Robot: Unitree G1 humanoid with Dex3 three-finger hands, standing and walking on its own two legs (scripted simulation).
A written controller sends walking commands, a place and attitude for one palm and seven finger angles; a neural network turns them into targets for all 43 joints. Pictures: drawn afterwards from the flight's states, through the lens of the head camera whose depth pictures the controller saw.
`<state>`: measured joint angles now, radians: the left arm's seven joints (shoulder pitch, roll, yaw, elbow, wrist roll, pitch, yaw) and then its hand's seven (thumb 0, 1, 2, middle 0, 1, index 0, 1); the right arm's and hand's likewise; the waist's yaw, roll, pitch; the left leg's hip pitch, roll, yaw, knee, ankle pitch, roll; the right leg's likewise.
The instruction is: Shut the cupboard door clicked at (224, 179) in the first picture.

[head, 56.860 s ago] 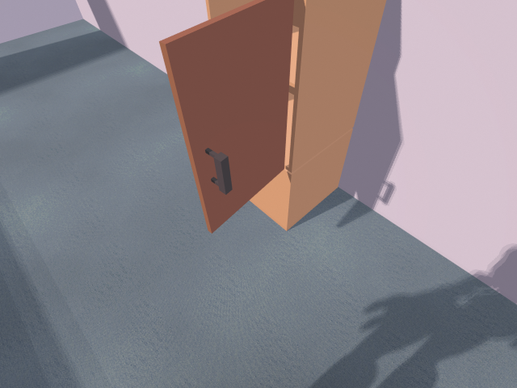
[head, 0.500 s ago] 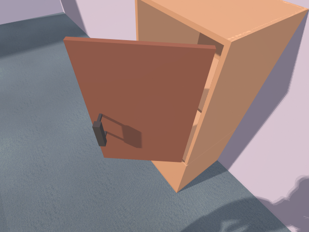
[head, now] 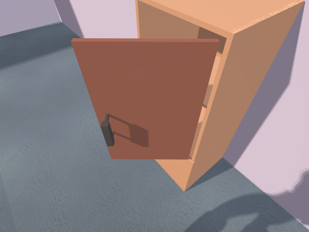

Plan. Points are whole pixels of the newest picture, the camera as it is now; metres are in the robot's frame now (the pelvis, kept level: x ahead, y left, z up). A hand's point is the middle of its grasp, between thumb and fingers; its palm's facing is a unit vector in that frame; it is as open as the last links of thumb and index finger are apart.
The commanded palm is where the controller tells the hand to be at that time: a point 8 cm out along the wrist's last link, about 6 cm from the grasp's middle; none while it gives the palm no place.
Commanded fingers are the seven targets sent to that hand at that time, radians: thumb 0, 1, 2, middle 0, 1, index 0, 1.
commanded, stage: look again from close up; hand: left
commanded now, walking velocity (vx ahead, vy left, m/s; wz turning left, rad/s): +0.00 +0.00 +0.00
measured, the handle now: (109, 129) +0.47 +0.20 -0.07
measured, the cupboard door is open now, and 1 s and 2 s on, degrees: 50 50 50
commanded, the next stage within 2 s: raise the hand and make a fist in 0.18 s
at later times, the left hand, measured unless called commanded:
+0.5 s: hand (87, 207) +0.19 +0.18 -0.02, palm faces +0.21 -0.97 -0.07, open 7.1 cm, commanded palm +0.10 +0.24 -0.06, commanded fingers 0.00 0.90 0.90 -0.40 -0.52 -0.40 -0.52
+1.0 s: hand (92, 229) +0.15 +0.17 -0.07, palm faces -0.01 -1.00 -0.02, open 4.7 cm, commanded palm +0.12 +0.23 -0.06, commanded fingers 0.00 0.90 0.90 -0.86 -1.02 -0.86 -1.02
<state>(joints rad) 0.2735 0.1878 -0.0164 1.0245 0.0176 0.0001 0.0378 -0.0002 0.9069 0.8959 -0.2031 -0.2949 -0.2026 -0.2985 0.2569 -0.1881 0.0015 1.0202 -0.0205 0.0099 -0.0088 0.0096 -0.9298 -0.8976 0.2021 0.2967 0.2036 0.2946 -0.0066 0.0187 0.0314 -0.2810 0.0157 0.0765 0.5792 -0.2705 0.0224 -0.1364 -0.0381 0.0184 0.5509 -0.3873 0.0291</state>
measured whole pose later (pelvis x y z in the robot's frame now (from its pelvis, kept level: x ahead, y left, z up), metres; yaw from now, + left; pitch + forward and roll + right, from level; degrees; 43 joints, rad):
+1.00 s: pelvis -0.06 -0.03 -0.12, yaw +1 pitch +16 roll -3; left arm 0.36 0.25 0.20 0.03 -0.32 -0.36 -0.37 0.01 0.90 0.90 -0.69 -0.83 -0.69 -0.83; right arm 0.21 -0.17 0.00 0.59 0.03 -0.23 -0.08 0.02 -0.90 -0.90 0.21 0.30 0.21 0.30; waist 0.03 0.05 -0.17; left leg -1.15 0.08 -0.06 1.32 -0.46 -0.03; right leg -0.97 0.02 -0.10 1.33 -0.64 -0.03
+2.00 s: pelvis -0.06 -0.01 -0.12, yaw +1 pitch +17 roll -4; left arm 0.41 0.25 0.13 -0.04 -0.26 -0.40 -0.22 0.01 0.90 0.90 -1.30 -1.49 -1.30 -1.50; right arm 0.25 -0.23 0.00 0.52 0.01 -0.17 -0.05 0.02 -0.90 -0.90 0.21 0.30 0.21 0.30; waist 0.00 0.05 -0.18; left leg -1.15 0.06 -0.05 1.32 -0.46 0.00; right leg -0.96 0.01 -0.08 1.30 -0.64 0.00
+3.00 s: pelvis -0.05 -0.01 -0.11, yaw +0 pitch +20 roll -3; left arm -0.21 0.24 0.15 0.47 -0.18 -0.41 -0.14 0.01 0.90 0.90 -1.30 -1.50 -1.30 -1.50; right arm 0.26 -0.25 0.01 0.60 0.00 -0.09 -0.03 0.01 -0.90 -0.90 0.20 0.30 0.21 0.30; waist -0.04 0.04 -0.18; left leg -1.16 0.07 -0.02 1.27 -0.45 0.00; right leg -0.99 0.01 -0.05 1.27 -0.62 0.01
